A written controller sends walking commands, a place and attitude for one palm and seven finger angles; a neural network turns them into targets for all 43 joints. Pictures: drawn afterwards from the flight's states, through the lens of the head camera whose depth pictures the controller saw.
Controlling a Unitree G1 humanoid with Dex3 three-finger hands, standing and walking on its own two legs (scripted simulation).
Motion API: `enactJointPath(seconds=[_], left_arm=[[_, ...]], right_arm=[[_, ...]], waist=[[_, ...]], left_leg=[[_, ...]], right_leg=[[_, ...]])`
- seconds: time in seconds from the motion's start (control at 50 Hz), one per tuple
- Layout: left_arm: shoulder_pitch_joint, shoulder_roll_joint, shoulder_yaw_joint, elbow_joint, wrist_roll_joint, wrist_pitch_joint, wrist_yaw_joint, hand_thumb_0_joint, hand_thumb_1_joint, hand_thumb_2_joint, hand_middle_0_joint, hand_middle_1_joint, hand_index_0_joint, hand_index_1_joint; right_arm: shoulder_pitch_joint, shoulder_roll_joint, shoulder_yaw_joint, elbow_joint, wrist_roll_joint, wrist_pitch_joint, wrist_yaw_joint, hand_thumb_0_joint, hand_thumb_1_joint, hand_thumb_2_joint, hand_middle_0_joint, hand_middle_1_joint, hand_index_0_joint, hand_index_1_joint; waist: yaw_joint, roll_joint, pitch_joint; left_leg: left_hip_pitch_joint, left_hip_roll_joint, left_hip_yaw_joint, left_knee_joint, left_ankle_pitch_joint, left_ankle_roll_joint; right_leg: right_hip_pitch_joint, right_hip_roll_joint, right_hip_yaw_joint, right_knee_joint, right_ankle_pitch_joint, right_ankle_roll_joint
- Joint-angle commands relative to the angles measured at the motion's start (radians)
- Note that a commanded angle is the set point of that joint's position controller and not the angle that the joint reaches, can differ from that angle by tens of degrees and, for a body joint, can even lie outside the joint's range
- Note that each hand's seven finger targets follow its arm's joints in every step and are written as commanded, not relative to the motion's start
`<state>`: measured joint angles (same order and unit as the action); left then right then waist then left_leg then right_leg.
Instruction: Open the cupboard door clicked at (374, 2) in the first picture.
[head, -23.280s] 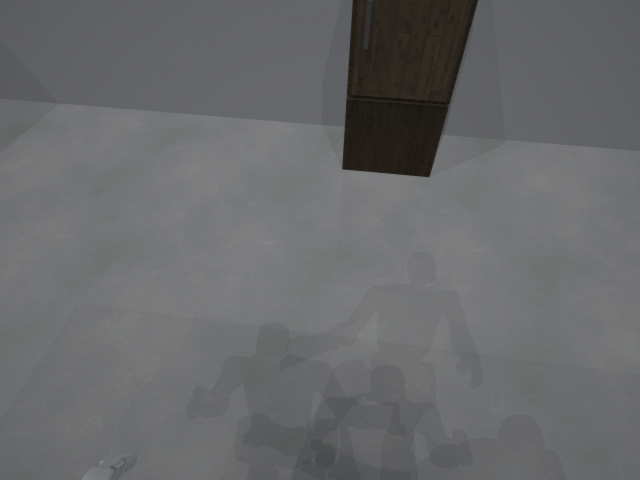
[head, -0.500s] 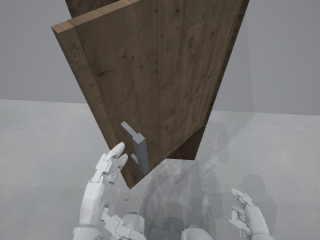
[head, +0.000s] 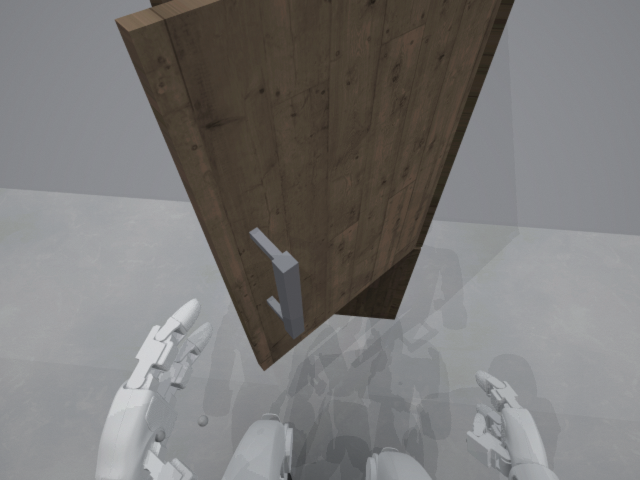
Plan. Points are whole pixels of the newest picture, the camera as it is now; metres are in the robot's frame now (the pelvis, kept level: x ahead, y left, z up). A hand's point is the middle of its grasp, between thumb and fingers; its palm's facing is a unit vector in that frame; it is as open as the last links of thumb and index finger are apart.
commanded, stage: draw the hand back to the body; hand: left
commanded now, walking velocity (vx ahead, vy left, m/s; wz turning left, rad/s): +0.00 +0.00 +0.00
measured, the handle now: (279, 288) +0.32 +0.08 +0.07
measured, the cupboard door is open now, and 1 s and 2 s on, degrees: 46 46 46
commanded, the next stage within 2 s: step back with the hand held close in 1.56 s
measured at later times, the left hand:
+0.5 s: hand (107, 388) +0.18 +0.19 +0.15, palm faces -0.03 -1.00 -0.07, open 16.2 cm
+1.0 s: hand out of the picture +0.22 +0.26 +0.24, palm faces +0.35 -0.85 -0.40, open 11.3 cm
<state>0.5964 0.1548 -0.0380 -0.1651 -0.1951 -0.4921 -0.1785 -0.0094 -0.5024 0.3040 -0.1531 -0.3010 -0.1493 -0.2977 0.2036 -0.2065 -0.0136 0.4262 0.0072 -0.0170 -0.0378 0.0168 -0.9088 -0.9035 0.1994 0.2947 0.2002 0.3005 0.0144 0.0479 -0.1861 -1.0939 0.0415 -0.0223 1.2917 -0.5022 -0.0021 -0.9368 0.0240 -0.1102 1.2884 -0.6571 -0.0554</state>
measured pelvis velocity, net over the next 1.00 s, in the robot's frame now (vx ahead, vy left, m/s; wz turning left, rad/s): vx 0.04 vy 0.03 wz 0.00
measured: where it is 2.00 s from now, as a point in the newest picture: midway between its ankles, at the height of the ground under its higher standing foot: outside the picture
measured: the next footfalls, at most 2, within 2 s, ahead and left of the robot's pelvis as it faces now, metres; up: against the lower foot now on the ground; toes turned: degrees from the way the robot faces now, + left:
none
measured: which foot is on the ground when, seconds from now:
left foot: down 0.00-1.00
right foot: down 0.00-1.00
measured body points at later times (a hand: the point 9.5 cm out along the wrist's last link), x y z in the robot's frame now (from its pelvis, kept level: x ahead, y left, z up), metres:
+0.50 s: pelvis +0.01 +0.02 +0.05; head +0.03 +0.02 +0.50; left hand +0.18 +0.24 +0.16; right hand +0.19 -0.21 -0.01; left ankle +0.06 +0.12 -0.62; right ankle -0.01 -0.09 -0.62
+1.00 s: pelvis +0.04 +0.03 +0.11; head +0.02 +0.01 +0.56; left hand +0.20 +0.30 +0.26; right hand +0.23 -0.18 +0.03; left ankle +0.06 +0.12 -0.62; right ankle -0.01 -0.09 -0.62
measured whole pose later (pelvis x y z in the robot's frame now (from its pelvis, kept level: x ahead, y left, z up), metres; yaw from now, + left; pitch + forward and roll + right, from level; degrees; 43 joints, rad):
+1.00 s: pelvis +0.04 +0.03 +0.11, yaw +0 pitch +1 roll -1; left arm 0.58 0.34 0.21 -0.46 -0.05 -0.03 0.14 0.00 0.28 0.64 -0.19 -0.30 -0.18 -0.30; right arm 0.24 -0.22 0.07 0.52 0.02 -0.07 -0.10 0.02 -0.91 -0.90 0.20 0.30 0.20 0.30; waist 0.05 0.06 -0.08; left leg -0.35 -0.01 0.04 0.64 -0.30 0.04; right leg -0.20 0.00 -0.05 0.58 -0.40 0.00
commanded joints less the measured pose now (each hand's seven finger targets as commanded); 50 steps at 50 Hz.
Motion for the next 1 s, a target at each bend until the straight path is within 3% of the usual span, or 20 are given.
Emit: enactJointPath(seconds=[0.0,0.02,0.1,0.14,0.2,0.28,0.32,0.36,0.4,0.46,0.48,0.5,0.52,0.54,0.56,0.62,0.74,0.8,0.86,0.98], left_arm=[[-0.037,0.119,0.069,-0.317,-0.017,-0.06,0.016,0.0,-0.5,0.3,-0.15,-0.3,-0.15,-0.3],[-0.012,0.132,0.075,-0.361,-0.016,-0.051,0.023,0.0,-0.5,0.3,-0.15,-0.3,-0.15,-0.3],[0.059,0.146,0.11,-0.385,-0.018,0.04,0.051,0.0,-0.5,0.3,-0.15,-0.3,-0.15,-0.3],[0.068,0.127,0.111,-0.34,-0.027,0.092,0.053,0.0,-0.5,0.3,-0.15,-0.3,-0.15,-0.3],[0.058,0.104,0.099,-0.295,-0.04,0.144,0.04,0.0,-0.5,0.3,-0.15,-0.3,-0.15,-0.3],[0.004,0.16,0.141,-0.339,-0.056,0.142,0.021,0.0,-0.5,0.3,-0.15,-0.3,-0.15,-0.3],[-0.008,0.183,0.15,-0.403,-0.06,0.119,0.016,0.0,-0.5,0.3,-0.15,-0.3,-0.15,-0.3],[0.011,0.195,0.175,-0.427,-0.075,0.104,0.011,0.0,-0.5,0.3,-0.15,-0.3,-0.15,-0.3],[0.035,0.215,0.207,-0.44,-0.083,0.107,0.007,0.0,-0.43,0.33,-0.153,-0.3,-0.153,-0.3],[0.063,0.206,0.223,-0.421,-0.098,0.14,-0.007,0.0,-0.325,0.375,-0.156,-0.3,-0.156,-0.3],[0.106,0.338,0.245,-0.483,0.049,0.222,0.123,0.0,-0.29,0.39,-0.158,-0.3,-0.158,-0.3],[0.135,0.275,0.225,-0.471,0.067,0.277,0.187,0.0,-0.255,0.405,-0.159,-0.3,-0.159,-0.3],[0.142,0.225,0.184,-0.494,0.076,0.307,0.209,0.0,-0.22,0.42,-0.16,-0.3,-0.16,-0.3],[0.162,0.202,0.167,-0.472,0.094,0.337,0.23,0.0,-0.185,0.435,-0.161,-0.3,-0.161,-0.3],[0.129,0.224,0.177,-0.49,0.106,0.355,0.249,0.0,-0.15,0.45,-0.162,-0.3,-0.162,-0.3],[0.065,0.26,0.206,-0.497,0.128,0.383,0.3,0.0,-0.045,0.495,-0.166,-0.3,-0.166,-0.3],[-0.025,0.313,0.269,-0.519,0.149,0.403,0.349,0.0,0.165,0.585,-0.174,-0.3,-0.174,-0.3],[-0.039,0.319,0.295,-0.512,0.149,0.41,0.352,0.0,0.27,0.63,-0.178,-0.3,-0.178,-0.3],[-0.036,0.307,0.311,-0.501,0.145,0.409,0.345,0.0,0.375,0.675,-0.181,-0.3,-0.181,-0.3],[-0.077,0.356,0.409,-0.503,0.134,0.401,0.336,0.0,0.585,0.765,-0.189,-0.3,-0.189,-0.3]], right_arm=[[-0.043,-0.107,-0.045,-0.177,0.004,-0.061,-0.016,0.0,-0.9,-0.9,0.2,0.3,0.2,0.3],[-0.043,-0.105,-0.044,-0.191,0.006,-0.06,-0.017,0.0,-0.9,-0.9,0.2,0.3,0.2,0.3],[-0.035,-0.098,-0.04,-0.202,0.021,-0.039,-0.021,0.0,-0.9,-0.9,0.2,0.3,0.2,0.3],[-0.038,-0.098,-0.034,-0.204,0.03,-0.03,-0.025,0.0,-0.9,-0.9,0.2,0.3,0.2,0.3],[-0.045,-0.109,-0.024,-0.206,0.036,-0.03,-0.033,0.0,-0.9,-0.9,0.2,0.3,0.2,0.3],[-0.026,-0.123,-0.014,-0.205,0.033,-0.051,-0.045,0.0,-0.9,-0.9,0.2,0.3,0.2,0.3],[-0.024,-0.122,-0.011,-0.206,0.033,-0.068,-0.045,0.0,-0.9,-0.9,0.2,0.3,0.2,0.3],[-0.016,-0.117,-0.008,-0.201,0.035,-0.08,-0.041,0.0,-0.9,-0.9,0.2,0.3,0.2,0.3],[-0.019,-0.118,-0.01,-0.193,0.039,-0.089,-0.036,0.0,-0.9,-0.9,0.2,0.3,0.2,0.3],[-0.026,-0.117,-0.009,-0.185,0.048,-0.096,-0.031,0.0,-0.9,-0.9,0.2,0.3,0.2,0.3],[-0.034,-0.121,-0.007,-0.209,0.035,-0.069,-0.064,0.0,-0.9,-0.9,0.2,0.3,0.2,0.3],[-0.034,-0.103,0.002,-0.208,0.032,-0.06,-0.075,0.0,-0.9,-0.9,0.2,0.3,0.2,0.3],[-0.031,-0.104,0.005,-0.21,0.033,-0.054,-0.079,0.0,-0.9,-0.9,0.2,0.3,0.2,0.3],[-0.024,-0.101,0.007,-0.201,0.032,-0.043,-0.081,0.0,-0.9,-0.9,0.2,0.3,0.2,0.3],[-0.025,-0.108,0.01,-0.199,0.029,-0.036,-0.082,0.0,-0.9,-0.9,0.2,0.3,0.2,0.3],[-0.03,-0.112,0.021,-0.182,0.026,-0.04,-0.09,0.0,-0.9,-0.9,0.2,0.3,0.2,0.3],[-0.041,-0.121,0.036,-0.14,0.018,-0.081,-0.095,0.0,-0.9,-0.9,0.2,0.3,0.2,0.3],[-0.053,-0.125,0.04,-0.111,0.015,-0.096,-0.088,0.0,-0.9,-0.9,0.2,0.3,0.2,0.3],[-0.063,-0.123,0.038,-0.092,0.014,-0.106,-0.077,0.0,-0.9,-0.9,0.2,0.3,0.2,0.3],[-0.089,-0.125,0.029,-0.058,0.01,-0.112,-0.063,0.0,-0.9,-0.9,0.2,0.3,0.2,0.3]], waist=[[-0.006,-0.009,-0.222],[0.006,0.016,-0.252],[0.015,0.027,-0.222],[-0.006,-0.031,-0.145],[-0.022,-0.057,-0.064],[-0.03,-0.053,-0.037],[-0.018,0.011,-0.069],[-0.008,0.036,-0.078],[0.0,0.054,-0.092],[0.0,0.062,-0.06],[0.062,0.067,-0.083],[0.035,0.05,-0.023],[0.024,0.025,-0.013],[0.02,0.047,0.013],[0.016,0.035,0.019],[0.006,-0.018,0.036],[0.019,0.001,0.038],[0.028,0.048,0.051],[0.029,0.025,0.079],[0.041,0.002,0.08]], left_leg=[[0.264,-0.036,-0.022,-0.151,0.151,0.033],[0.298,-0.037,-0.017,-0.171,0.162,0.034],[0.378,-0.037,-0.024,-0.259,0.176,0.035],[0.367,-0.039,-0.021,-0.282,0.141,0.033],[0.371,-0.038,-0.029,-0.323,0.091,0.034],[0.41,-0.037,-0.033,-0.355,0.08,0.034],[0.462,-0.038,-0.036,-0.378,0.112,0.035],[0.501,-0.037,-0.041,-0.404,0.133,0.032],[0.532,-0.034,-0.045,-0.42,0.164,0.031],[0.554,-0.034,-0.042,-0.444,0.184,0.027],[0.585,-0.02,-0.028,-0.509,0.181,0.026],[0.589,-0.02,-0.027,-0.529,0.169,0.028],[0.599,-0.018,-0.03,-0.533,0.18,0.028],[0.612,-0.014,-0.027,-0.543,0.186,0.029],[0.629,-0.012,-0.029,-0.556,0.183,0.031],[0.68,-0.014,-0.025,-0.592,0.191,0.037],[0.794,-0.012,-0.043,-0.683,0.239,0.035],[0.839,-0.012,-0.044,-0.72,0.293,0.029],[0.881,-0.007,-0.039,-0.749,0.367,0.026],[0.941,-0.009,-0.015,-0.797,0.467,0.023]], right_leg=[[0.081,0.003,0.126,-0.263,0.255,0.033],[0.099,0.001,0.127,-0.274,0.26,0.033],[0.155,0.018,0.086,-0.322,0.271,0.031],[0.167,0.015,0.091,-0.371,0.249,0.043],[0.171,0.016,0.078,-0.421,0.18,0.045],[0.184,0.013,0.079,-0.461,0.153,0.046],[0.206,0.016,0.065,-0.452,0.197,0.039],[0.228,0.021,0.053,-0.453,0.229,0.035],[0.253,0.026,0.044,-0.456,0.268,0.032],[0.275,0.027,0.036,-0.477,0.3,0.036],[0.314,-0.008,0.099,-0.548,0.305,0.019],[0.32,-0.011,0.088,-0.577,0.292,0.021],[0.32,-0.014,0.079,-0.578,0.305,0.026],[0.335,-0.015,0.072,-0.585,0.311,0.027],[0.346,-0.014,0.07,-0.604,0.31,0.029],[0.396,-0.019,0.069,-0.659,0.312,0.032],[0.491,-0.023,0.063,-0.715,0.359,0.031],[0.547,-0.025,0.064,-0.745,0.405,0.028],[0.578,-0.021,0.06,-0.773,0.455,0.032],[0.676,-0.022,0.062,-0.83,0.544,0.035]])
